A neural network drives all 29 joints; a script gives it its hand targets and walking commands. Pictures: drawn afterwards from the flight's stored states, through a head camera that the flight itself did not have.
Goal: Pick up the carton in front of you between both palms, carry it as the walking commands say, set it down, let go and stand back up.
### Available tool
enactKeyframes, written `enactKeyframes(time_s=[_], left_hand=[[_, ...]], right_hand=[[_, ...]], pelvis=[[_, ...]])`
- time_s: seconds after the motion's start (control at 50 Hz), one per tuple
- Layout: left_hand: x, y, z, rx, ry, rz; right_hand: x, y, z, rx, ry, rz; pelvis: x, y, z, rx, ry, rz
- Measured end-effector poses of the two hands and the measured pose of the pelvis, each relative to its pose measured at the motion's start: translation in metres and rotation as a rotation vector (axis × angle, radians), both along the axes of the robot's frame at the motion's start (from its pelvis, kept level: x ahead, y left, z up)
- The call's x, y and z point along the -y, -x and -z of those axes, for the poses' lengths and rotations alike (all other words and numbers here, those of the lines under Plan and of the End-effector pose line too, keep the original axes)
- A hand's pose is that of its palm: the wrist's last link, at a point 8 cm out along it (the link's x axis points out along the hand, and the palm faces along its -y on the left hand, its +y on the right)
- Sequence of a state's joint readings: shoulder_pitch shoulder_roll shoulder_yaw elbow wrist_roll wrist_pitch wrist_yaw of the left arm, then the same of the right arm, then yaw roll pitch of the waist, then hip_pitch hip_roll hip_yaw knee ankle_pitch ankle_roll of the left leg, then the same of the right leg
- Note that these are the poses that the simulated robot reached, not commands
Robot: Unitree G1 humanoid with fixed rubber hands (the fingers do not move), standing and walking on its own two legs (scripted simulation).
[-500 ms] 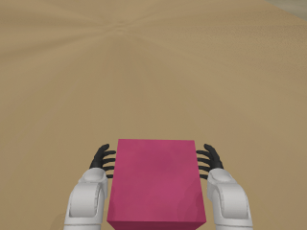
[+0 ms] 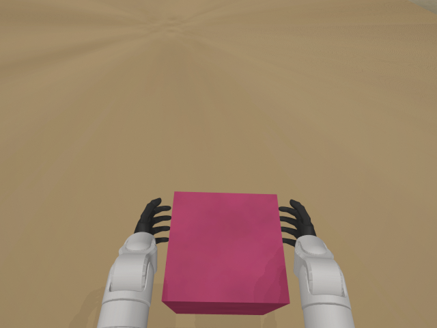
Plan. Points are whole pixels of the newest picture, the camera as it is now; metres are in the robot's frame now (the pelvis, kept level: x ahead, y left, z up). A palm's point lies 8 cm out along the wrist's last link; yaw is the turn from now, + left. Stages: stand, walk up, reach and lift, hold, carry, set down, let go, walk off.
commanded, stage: carry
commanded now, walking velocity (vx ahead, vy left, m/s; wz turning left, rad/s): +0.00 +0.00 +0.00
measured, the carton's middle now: (222, 258) +0.30 +0.00 -0.09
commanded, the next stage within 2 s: none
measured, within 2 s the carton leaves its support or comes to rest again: neither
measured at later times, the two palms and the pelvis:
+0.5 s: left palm (142, 224) +0.31 +0.16 +0.03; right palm (299, 223) +0.32 -0.14 +0.05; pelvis +0.04 +0.01 +0.01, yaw +0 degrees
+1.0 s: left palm (158, 140) +0.54 +0.17 +0.05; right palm (276, 139) +0.56 -0.13 +0.04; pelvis +0.27 +0.00 +0.00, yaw +3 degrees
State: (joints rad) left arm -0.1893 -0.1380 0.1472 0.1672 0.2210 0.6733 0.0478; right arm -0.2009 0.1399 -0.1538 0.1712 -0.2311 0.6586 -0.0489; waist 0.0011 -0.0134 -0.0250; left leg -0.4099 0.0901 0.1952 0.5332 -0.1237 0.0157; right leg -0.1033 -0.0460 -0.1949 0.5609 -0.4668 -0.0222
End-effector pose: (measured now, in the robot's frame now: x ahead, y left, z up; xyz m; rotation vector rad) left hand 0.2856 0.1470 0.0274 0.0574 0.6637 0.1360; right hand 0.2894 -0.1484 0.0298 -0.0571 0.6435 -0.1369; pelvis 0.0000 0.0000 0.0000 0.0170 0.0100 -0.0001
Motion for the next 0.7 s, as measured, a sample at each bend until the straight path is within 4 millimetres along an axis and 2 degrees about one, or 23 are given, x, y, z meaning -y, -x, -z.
enactKeyframes(time_s=[0.1,0.32,0.4,0.48,0.58,0.7], left_hand=[[0.0,0.006,-0.007,0.001,-0.004,-0.002],[0.002,0.014,-0.004,-0.027,-0.008,0.012],[-0.001,0.01,-0.007,-0.025,0.01,0.004],[-0.008,-0.014,-0.007,-0.023,0.033,0.006],[-0.022,-0.066,0.0,-0.012,0.019,0.019],[-0.032,-0.109,-0.006,-0.066,-0.02,0.042]], right_hand=[[0.0,0.005,-0.006,0.001,-0.006,0.001],[0.003,0.017,-0.004,-0.027,0.006,0.002],[0.0,0.01,-0.01,-0.026,0.021,-0.011],[-0.006,-0.017,-0.017,-0.026,0.046,-0.022],[-0.022,-0.066,-0.011,-0.015,0.051,0.005],[-0.031,-0.093,-0.006,-0.06,-0.028,0.044]], pelvis=[[0.0,0.002,0.0,-0.005,-0.001,0.003],[0.001,0.004,0.0,0.007,0.002,-0.003],[0.001,-0.008,-0.003,0.01,-0.003,-0.01],[-0.006,-0.035,-0.007,-0.018,-0.006,0.002],[-0.026,-0.067,0.0,-0.045,-0.014,0.02],[-0.044,-0.105,-0.02,-0.071,0.034,0.025]])
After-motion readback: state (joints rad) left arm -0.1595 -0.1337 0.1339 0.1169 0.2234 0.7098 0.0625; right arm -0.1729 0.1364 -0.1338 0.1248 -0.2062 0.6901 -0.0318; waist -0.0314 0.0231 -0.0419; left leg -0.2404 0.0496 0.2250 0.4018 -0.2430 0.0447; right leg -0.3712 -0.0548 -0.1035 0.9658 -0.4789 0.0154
